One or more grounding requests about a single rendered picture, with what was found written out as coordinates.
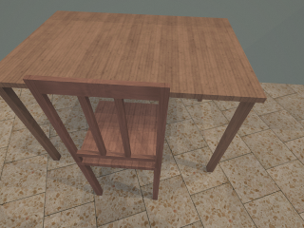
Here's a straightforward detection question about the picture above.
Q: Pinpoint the table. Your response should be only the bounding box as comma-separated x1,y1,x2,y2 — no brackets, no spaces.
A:
0,10,267,173

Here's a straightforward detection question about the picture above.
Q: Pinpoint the chair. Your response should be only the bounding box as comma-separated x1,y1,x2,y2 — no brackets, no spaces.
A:
23,75,171,200

